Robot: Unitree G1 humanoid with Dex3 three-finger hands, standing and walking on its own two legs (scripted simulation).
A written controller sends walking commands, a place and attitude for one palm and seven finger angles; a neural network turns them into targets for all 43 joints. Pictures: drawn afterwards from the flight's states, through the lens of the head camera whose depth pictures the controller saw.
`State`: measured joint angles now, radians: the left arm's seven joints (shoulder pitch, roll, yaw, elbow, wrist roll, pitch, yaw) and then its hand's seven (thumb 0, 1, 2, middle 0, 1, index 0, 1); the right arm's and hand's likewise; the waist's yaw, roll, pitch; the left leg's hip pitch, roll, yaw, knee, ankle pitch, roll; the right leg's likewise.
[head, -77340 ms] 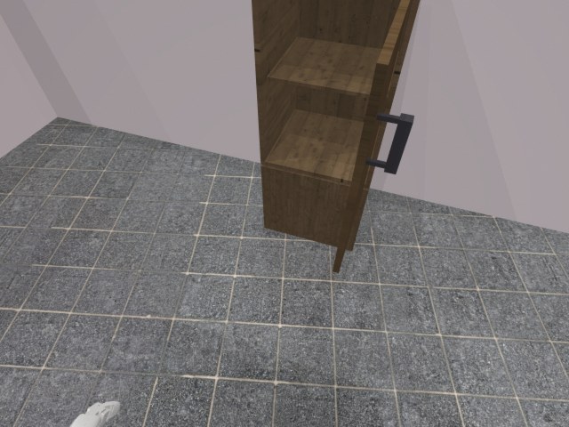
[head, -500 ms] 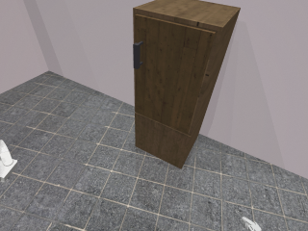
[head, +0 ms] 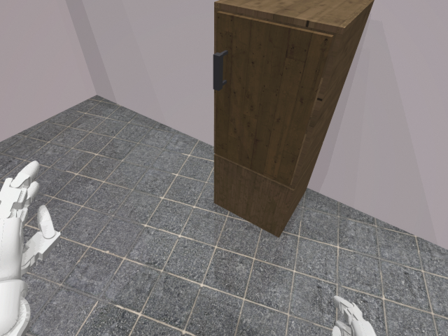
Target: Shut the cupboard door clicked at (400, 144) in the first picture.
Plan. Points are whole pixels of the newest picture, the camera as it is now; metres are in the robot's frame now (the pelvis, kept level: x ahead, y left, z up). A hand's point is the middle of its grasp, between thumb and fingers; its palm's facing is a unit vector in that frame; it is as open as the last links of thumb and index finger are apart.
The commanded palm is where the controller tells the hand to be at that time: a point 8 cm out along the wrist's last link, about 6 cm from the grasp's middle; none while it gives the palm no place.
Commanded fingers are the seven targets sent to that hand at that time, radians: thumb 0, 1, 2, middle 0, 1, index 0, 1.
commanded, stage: let the arm hang, fingers relaxed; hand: left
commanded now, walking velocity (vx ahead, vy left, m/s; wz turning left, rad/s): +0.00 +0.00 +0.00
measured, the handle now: (221, 70) +0.93 +0.07 +0.07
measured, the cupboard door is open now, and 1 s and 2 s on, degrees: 0 0 0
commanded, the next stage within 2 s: look to check the result in 1.06 s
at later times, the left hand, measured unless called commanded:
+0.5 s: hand out of the picture -0.06 +0.21 -0.16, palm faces -0.02 -0.96 -0.27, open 7.3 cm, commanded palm none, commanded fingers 0.00 0.90 0.90 -0.20 -0.30 -0.20 -0.30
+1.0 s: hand out of the picture +0.04 +0.14 -0.17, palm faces -0.02 -0.99 -0.17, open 7.4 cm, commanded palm none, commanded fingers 0.00 0.90 0.90 -0.20 -0.30 -0.20 -0.30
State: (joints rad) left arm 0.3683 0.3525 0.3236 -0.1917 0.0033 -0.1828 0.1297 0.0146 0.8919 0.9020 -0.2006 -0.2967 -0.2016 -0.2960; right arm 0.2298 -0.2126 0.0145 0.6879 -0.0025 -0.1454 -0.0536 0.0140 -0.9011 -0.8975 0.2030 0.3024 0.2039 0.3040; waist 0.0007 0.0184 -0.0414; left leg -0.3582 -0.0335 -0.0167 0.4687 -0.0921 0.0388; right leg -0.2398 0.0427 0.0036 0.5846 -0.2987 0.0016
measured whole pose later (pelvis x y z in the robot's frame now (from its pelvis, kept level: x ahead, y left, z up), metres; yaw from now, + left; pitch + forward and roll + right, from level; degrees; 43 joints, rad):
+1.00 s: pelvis +0.03 -0.02 +0.01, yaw -2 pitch -1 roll +0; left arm 0.29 0.15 -0.01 1.11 0.01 -0.01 0.02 0.01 0.90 0.90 -0.20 -0.30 -0.20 -0.30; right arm 0.26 -0.18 0.00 1.11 -0.02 0.00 -0.03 0.01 -0.91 -0.90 0.20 0.30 0.20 0.30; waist -0.01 -0.01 -0.01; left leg -0.27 -0.01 0.00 0.41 -0.12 0.01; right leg -0.06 0.03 0.03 0.41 -0.33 -0.03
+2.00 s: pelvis +0.05 -0.03 +0.01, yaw -2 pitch -2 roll +0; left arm 0.35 0.14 -0.01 1.14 0.01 -0.01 0.04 0.01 0.90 0.90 -0.20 -0.30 -0.20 -0.29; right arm 0.27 -0.15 0.01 1.14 -0.01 0.01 -0.04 0.00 -0.91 -0.90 0.20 0.30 0.20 0.30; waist 0.00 -0.01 0.03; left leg -0.24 -0.01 0.01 0.42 -0.15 0.01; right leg -0.01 0.04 0.03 0.38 -0.34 -0.03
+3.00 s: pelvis +0.05 -0.03 +0.01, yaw -2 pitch -2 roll +1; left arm 0.34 0.14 0.00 1.14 0.01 -0.01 0.04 0.01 0.90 0.90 -0.20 -0.30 -0.20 -0.29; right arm 0.26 -0.16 0.01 1.14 -0.01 0.01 -0.04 0.00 -0.91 -0.90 0.20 0.30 0.20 0.30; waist 0.00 -0.01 0.04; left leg -0.24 0.00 0.01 0.41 -0.15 0.00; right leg 0.00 0.04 0.04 0.37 -0.34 -0.04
